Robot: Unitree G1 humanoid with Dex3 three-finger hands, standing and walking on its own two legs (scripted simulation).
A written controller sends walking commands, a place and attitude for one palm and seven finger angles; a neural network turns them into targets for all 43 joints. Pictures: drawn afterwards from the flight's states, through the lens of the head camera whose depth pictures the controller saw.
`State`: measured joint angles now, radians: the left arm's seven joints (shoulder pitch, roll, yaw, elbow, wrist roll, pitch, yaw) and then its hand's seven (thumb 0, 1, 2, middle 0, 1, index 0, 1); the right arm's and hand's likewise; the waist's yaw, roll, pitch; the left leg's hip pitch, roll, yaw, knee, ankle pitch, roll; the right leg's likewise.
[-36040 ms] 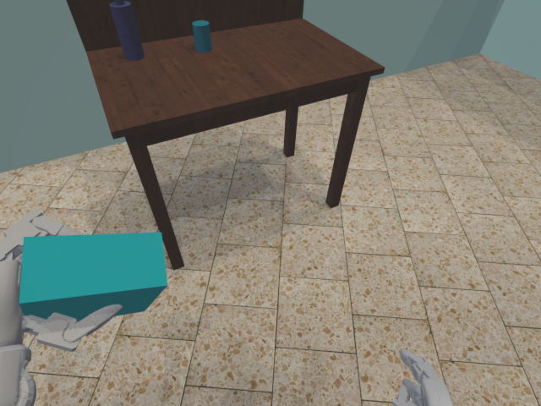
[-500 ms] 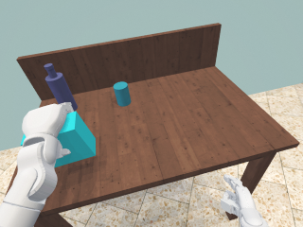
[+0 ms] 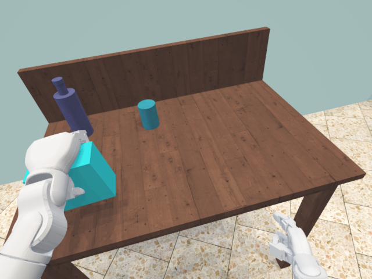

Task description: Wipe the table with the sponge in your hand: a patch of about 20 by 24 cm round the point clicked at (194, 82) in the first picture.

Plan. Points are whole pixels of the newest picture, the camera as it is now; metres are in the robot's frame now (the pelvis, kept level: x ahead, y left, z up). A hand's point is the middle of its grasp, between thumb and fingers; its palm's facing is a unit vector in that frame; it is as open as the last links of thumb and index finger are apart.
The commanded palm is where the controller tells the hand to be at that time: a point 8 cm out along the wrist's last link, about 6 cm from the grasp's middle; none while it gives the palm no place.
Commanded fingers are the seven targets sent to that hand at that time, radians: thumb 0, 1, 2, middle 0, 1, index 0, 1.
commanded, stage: bring the sponge back beside the body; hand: left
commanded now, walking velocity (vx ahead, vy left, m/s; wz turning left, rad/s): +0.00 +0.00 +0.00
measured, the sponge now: (80, 183) +0.26 +0.28 +0.10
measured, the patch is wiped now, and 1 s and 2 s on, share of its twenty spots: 1.00 1.00 1.00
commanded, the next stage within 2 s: step back with the hand held close in 1.30 s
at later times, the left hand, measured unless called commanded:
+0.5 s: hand (60, 189) +0.22 +0.28 +0.14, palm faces +0.12 -0.09 -0.99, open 9.9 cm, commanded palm +0.18 +0.28 +0.21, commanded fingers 0.00 0.10 1.30 -1.20 -1.60 -1.20 -1.60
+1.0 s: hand (50, 213) +0.17 +0.29 +0.12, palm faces +0.10 -0.09 -0.99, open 9.9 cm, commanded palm +0.14 +0.28 +0.20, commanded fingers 0.00 0.10 1.30 -1.20 -1.60 -1.20 -1.60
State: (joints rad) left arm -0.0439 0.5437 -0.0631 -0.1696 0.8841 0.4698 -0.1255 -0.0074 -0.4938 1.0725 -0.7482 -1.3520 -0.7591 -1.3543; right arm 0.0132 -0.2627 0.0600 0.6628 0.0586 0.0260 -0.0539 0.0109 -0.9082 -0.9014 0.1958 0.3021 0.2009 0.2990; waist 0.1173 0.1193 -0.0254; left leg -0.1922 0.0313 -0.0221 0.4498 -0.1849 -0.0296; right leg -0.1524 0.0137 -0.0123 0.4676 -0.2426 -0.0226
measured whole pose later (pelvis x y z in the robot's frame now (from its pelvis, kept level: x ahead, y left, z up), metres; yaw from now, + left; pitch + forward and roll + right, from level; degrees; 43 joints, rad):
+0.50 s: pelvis -0.01 +0.00 +0.00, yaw +0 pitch -6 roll +0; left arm 0.13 0.54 -0.04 -0.30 0.87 0.43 -0.09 -0.01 -0.49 1.07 -0.75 -1.35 -0.76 -1.35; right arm 0.02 -0.26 0.05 0.67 0.05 0.02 -0.06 0.01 -0.91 -0.90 0.20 0.30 0.19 0.29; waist 0.13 0.12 -0.02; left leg -0.18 0.03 -0.02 0.46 -0.19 -0.03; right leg -0.13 0.01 -0.01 0.46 -0.24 -0.02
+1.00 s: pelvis -0.01 +0.00 +0.00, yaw +0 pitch -7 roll +0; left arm 0.28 0.54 -0.01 -0.37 0.87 0.38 -0.07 -0.01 -0.49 1.07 -0.75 -1.35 -0.76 -1.35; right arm 0.02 -0.25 0.04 0.67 0.03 0.00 -0.05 0.01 -0.91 -0.90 0.20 0.30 0.20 0.30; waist 0.15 0.12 -0.01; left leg -0.16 0.04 -0.02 0.47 -0.19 -0.03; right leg -0.11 0.02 -0.01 0.47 -0.23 -0.02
